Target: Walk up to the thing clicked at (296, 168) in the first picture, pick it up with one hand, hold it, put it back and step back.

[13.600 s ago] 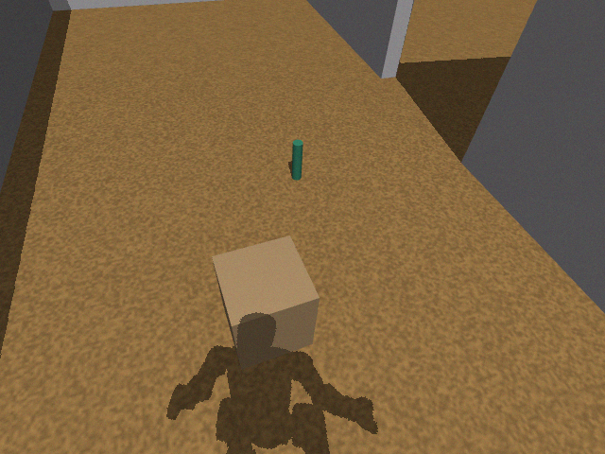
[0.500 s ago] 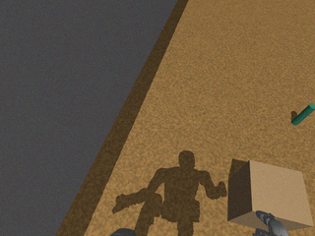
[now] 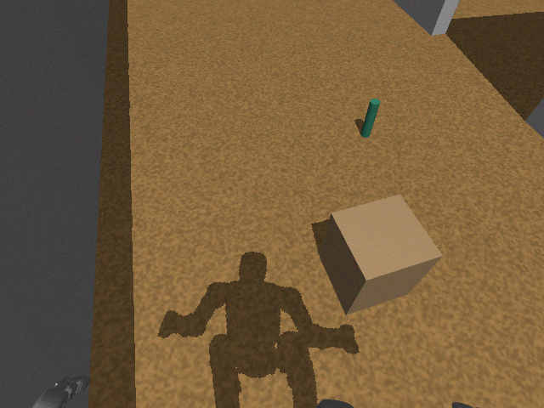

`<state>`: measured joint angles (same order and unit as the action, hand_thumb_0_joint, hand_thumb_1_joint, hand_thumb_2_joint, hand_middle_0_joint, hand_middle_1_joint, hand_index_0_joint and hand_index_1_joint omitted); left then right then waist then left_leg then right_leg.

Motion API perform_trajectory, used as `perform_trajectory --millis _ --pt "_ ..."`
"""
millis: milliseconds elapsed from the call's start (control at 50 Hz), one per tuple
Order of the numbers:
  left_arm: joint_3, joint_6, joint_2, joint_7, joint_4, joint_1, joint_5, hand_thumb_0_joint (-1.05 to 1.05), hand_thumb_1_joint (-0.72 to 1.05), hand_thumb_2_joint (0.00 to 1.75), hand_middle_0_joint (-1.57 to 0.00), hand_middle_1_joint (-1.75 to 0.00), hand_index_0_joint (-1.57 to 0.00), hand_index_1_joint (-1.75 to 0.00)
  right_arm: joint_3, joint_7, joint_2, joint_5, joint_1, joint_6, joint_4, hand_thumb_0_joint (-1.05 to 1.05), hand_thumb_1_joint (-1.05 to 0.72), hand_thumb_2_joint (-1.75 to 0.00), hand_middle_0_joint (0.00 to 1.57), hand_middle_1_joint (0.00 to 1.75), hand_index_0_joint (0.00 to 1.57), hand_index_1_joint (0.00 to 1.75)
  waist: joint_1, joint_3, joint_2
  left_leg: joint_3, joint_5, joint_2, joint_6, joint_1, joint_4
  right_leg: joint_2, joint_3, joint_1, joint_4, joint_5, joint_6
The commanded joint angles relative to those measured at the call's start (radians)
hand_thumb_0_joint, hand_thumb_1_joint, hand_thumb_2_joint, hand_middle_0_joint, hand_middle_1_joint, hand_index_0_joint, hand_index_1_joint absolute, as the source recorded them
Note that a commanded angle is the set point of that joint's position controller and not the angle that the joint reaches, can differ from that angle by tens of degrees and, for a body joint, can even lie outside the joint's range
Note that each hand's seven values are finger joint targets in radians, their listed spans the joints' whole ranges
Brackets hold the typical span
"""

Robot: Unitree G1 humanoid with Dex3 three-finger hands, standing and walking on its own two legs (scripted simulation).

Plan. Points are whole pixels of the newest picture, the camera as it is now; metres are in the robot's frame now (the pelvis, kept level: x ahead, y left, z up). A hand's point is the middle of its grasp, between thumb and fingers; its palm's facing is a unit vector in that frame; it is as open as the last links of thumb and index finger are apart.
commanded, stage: walk up
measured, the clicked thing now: (369, 118) +1.48 -0.50 -0.66
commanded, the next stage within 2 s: none
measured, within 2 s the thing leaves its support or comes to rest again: neither
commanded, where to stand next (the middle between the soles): +0.09 -0.02 m, yaw -97 degrees
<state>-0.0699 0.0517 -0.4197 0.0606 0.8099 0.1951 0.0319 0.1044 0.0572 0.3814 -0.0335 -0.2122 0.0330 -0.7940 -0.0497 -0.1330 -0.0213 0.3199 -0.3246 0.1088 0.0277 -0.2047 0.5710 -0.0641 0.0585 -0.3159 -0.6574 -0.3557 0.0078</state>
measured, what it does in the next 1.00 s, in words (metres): steps on the spot, turning right: right foot, then left foot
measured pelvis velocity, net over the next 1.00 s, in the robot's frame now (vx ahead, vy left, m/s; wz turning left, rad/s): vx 0.06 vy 0.03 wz -1.00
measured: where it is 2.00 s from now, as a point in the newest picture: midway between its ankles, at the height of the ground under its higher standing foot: outside the picture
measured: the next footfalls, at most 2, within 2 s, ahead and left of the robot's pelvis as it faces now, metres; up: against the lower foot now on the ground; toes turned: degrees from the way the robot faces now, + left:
right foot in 0.02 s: +0.06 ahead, -0.13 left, +0.00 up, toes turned -6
left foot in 0.40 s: +0.17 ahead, +0.08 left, +0.00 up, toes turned -29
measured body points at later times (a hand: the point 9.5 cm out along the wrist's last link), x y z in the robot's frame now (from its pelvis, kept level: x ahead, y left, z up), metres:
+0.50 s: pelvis +0.05 +0.04 +0.00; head +0.10 +0.03 +0.45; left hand +0.32 +0.24 -0.11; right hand -0.01 -0.30 -0.09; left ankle +0.13 +0.10 -0.73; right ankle +0.00 -0.10 -0.69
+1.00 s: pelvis +0.06 +0.03 -0.01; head +0.07 -0.03 +0.43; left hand +0.38 +0.12 -0.09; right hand -0.14 -0.23 -0.13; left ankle +0.18 +0.10 -0.69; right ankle -0.03 -0.06 -0.73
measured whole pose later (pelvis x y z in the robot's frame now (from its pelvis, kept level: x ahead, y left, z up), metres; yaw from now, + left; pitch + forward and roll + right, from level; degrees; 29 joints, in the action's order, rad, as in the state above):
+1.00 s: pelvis +0.06 +0.03 -0.01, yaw -57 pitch -1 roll +0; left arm -0.04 0.01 -0.40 0.02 0.68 0.28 0.02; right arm 0.07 0.03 0.42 0.01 -0.21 0.04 -0.73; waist 0.00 -0.14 -0.06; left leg 0.01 -0.52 0.05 -0.01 -0.45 1.00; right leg 0.05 -0.08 -0.35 -0.68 -0.31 0.01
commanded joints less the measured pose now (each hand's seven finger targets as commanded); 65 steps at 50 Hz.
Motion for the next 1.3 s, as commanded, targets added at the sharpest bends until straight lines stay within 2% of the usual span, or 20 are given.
perform_trajectory --millis 0,20,40,140,340,360,400,420,520,620,780,800,840,860,920,1040,1100,1140,1160,1280 --pt "-0.079 -0.052 -0.239 -0.027 -0.064 0.174 0.012 0.00 0.90 0.90 -0.20 -0.30 -0.20 -0.30 0.057 -0.006 0.194 0.025 0.050 -0.018 0.123 0.00 -0.90 -0.90 0.20 0.30 0.20 0.30 0.111 0.225 0.146 -0.095 0.123 0.085 -0.004 -0.183 0.306 -0.039 -0.237 0.337 0.286 0.055 0.123" --pt "-0.097 -0.060 -0.322 -0.033 -0.091 0.145 0.015 0.00 0.90 0.90 -0.20 -0.30 -0.20 -0.30 0.028 -0.001 0.125 0.031 0.079 -0.014 0.161 0.00 -0.90 -0.90 0.20 0.30 0.20 0.30 0.106 0.141 0.363 -0.127 -0.296 -0.104 -0.078 -0.506 0.431 -0.221 -0.656 0.385 0.346 0.114 0.242" --pt "-0.095 -0.051 -0.314 -0.036 -0.110 0.122 0.010 0.00 0.90 0.90 -0.20 -0.30 -0.20 -0.30 0.033 -0.010 0.180 0.027 0.122 -0.015 0.162 0.00 -0.90 -0.90 0.20 0.30 0.20 0.30 0.113 0.137 0.284 -0.323 -0.349 -0.075 -0.072 -0.447 0.502 -0.288 -0.765 0.278 0.370 0.134 0.319" --pt "-0.075 -0.040 -0.214 -0.051 -0.189 -0.028 -0.005 0.00 0.90 0.90 -0.20 -0.30 -0.20 -0.30 0.035 -0.001 0.211 0.021 0.017 -0.010 0.077 0.00 -0.90 -0.90 0.20 0.30 0.20 0.30 0.032 0.149 0.161 -0.325 -0.100 -0.071 -0.074 -0.310 0.414 -0.034 -0.421 0.178 0.326 0.217 0.164" --pt "-0.079 -0.034 -0.214 -0.055 -0.265 -0.056 0.005 0.00 0.90 0.90 -0.20 -0.30 -0.20 -0.30 0.028 -0.054 0.191 0.019 -0.016 -0.033 0.083 0.00 -0.90 -0.90 0.20 0.30 0.20 0.30 0.009 0.156 0.153 -0.406 0.001 -0.137 -0.029 -0.014 0.037 -0.006 -0.595 -0.035 0.216 0.378 0.143" --pt "-0.067 -0.034 -0.195 -0.057 -0.273 -0.072 -0.001 0.00 0.90 0.90 -0.20 -0.30 -0.20 -0.30 0.034 -0.061 0.199 0.011 -0.060 -0.041 0.078 0.00 -0.90 -0.90 0.20 0.30 0.20 0.30 -0.027 0.164 0.119 -0.433 0.087 -0.112 -0.016 0.073 -0.094 0.024 -0.577 -0.088 0.154 0.328 0.103" --pt "-0.043 -0.028 -0.093 -0.059 -0.248 0.054 -0.008 0.00 0.90 0.90 -0.20 -0.30 -0.20 -0.30 0.060 -0.070 0.326 0.001 0.003 -0.049 0.118 0.00 -0.90 -0.90 0.20 0.30 0.20 0.30 0.023 0.175 -0.252 -0.868 -0.005 0.272 0.100 0.169 -0.324 0.285 -0.282 -0.277 -0.213 -0.166 -0.015" --pt "-0.077 -0.023 -0.202 -0.070 -0.209 0.099 0.007 0.00 0.90 0.90 -0.20 -0.30 -0.20 -0.30 0.066 -0.056 0.343 0.013 0.064 -0.047 0.138 0.00 -0.90 -0.90 0.20 0.30 0.20 0.30 0.030 0.163 -0.185 -0.898 0.052 0.374 0.196 0.057 -0.335 0.206 -0.246 -0.213 -0.380 -0.218 -0.032" --pt "-0.072 -0.017 -0.183 -0.020 -0.166 0.105 -0.017 0.00 0.90 0.90 -0.20 -0.30 -0.20 -0.30 0.037 -0.056 0.224 0.001 0.097 -0.057 0.143 0.00 -0.90 -0.90 0.20 0.30 0.20 0.30 0.047 0.137 -0.198 -0.445 0.204 0.135 0.088 0.085 -0.245 0.111 -0.165 -0.216 -0.455 0.009 -0.025" --pt "-0.045 -0.019 -0.172 -0.005 -0.215 -0.005 -0.011 0.00 0.90 0.90 -0.20 -0.30 -0.20 -0.30 0.056 -0.040 0.264 -0.008 -0.045 -0.050 0.160 0.00 -0.90 -0.90 0.20 0.30 0.20 0.30 -0.036 0.133 -0.182 -0.364 0.259 0.199 0.145 0.222 -0.227 0.045 -0.059 -0.264 -0.244 -0.055 -0.044" --pt "-0.050 -0.049 -0.176 -0.026 -0.178 0.130 -0.006 0.00 0.90 0.90 -0.20 -0.30 -0.20 -0.30 0.058 -0.021 0.275 0.013 -0.010 -0.032 0.218 0.00 -0.90 -0.90 0.20 0.30 0.20 0.30 0.032 0.197 -0.147 -0.186 0.318 0.233 0.105 0.050 0.018 0.066 0.024 0.040 0.075 0.000 0.020" --pt "-0.064 -0.058 -0.197 -0.033 -0.157 0.193 -0.001 0.00 0.90 0.90 -0.20 -0.30 -0.20 -0.30 0.050 -0.021 0.260 0.020 0.000 -0.028 0.223 0.00 -0.90 -0.90 0.20 0.30 0.20 0.30 0.073 0.222 -0.084 -0.159 0.251 0.201 0.075 -0.033 0.152 0.066 -0.025 0.156 0.158 0.033 0.050" --pt "-0.098 -0.076 -0.340 -0.057 -0.205 0.175 0.019 0.00 0.90 0.90 -0.20 -0.30 -0.20 -0.30 0.012 -0.019 0.157 0.034 0.052 -0.025 0.268 0.00 -0.90 -0.90 0.20 0.30 0.20 0.30 0.103 0.116 0.291 -0.167 -0.297 -0.095 -0.061 -0.499 0.450 -0.212 -0.682 0.265 0.295 0.160 0.230" --pt "-0.097 -0.069 -0.350 -0.058 -0.209 0.172 0.008 0.00 0.90 0.90 -0.20 -0.30 -0.20 -0.30 0.027 -0.035 0.211 0.037 0.072 -0.023 0.259 0.00 -0.90 -0.90 0.20 0.30 0.20 0.30 0.119 0.140 0.249 -0.319 -0.369 -0.064 -0.054 -0.458 0.523 -0.259 -0.727 0.196 0.303 0.174 0.322" --pt "-0.060 -0.064 -0.252 -0.069 -0.224 0.037 -0.019 0.00 0.90 0.90 -0.20 -0.30 -0.20 -0.30 0.026 -0.040 0.214 0.063 -0.009 -0.031 0.179 0.00 -0.90 -0.90 0.20 0.30 0.20 0.30 0.044 0.167 0.200 -0.331 -0.202 -0.061 -0.046 -0.364 0.475 -0.083 -0.450 0.156 0.226 0.262 0.212" --pt "-0.061 -0.055 -0.232 -0.068 -0.234 0.092 0.001 0.00 0.90 0.90 -0.20 -0.30 -0.20 -0.30 0.017 -0.060 0.191 0.034 -0.026 -0.040 0.173 0.00 -0.90 -0.90 0.20 0.30 0.20 0.30 0.065 0.181 0.212 -0.320 -0.151 -0.108 -0.010 -0.231 0.275 -0.059 -0.484 0.061 0.107 0.526 0.216" --pt "-0.050 -0.039 -0.212 -0.066 -0.262 0.003 -0.016 0.00 0.90 0.90 -0.20 -0.30 -0.20 -0.30 0.024 -0.068 0.183 0.020 -0.144 -0.060 0.134 0.00 -0.90 -0.90 0.20 0.30 0.20 0.30 -0.021 0.177 0.138 -0.328 0.030 -0.124 0.018 0.037 -0.015 0.001 -0.445 -0.152 -0.016 0.428 0.144" --pt "-0.024 -0.033 -0.120 -0.071 -0.264 0.055 -0.018 0.00 0.90 0.90 -0.20 -0.30 -0.20 -0.30 0.061 -0.080 0.332 0.000 -0.114 -0.072 0.155 0.00 -0.90 -0.90 0.20 0.30 0.20 0.30 0.003 0.151 -0.220 -0.845 -0.026 0.305 0.109 0.101 -0.289 0.231 -0.235 -0.374 -0.345 -0.159 0.002" --pt "-0.041 -0.031 -0.226 -0.082 -0.238 0.071 -0.001 0.00 0.90 0.90 -0.20 -0.30 -0.20 -0.30 0.076 -0.071 0.379 0.015 -0.050 -0.073 0.168 0.00 -0.90 -0.90 0.20 0.30 0.20 0.30 0.010 0.125 -0.177 -0.903 0.011 0.433 0.205 -0.015 -0.297 0.143 -0.235 -0.323 -0.495 -0.208 -0.013" --pt "-0.062 -0.034 -0.188 -0.018 -0.168 0.083 -0.025 0.00 0.90 0.90 -0.20 -0.30 -0.20 -0.30 0.040 -0.065 0.285 0.007 -0.035 -0.090 0.157 0.00 -0.90 -0.90 0.20 0.30 0.20 0.30 0.023 0.095 -0.174 -0.423 0.043 0.162 0.145 -0.010 -0.200 0.081 -0.142 -0.236 -0.384 -0.050 -0.013"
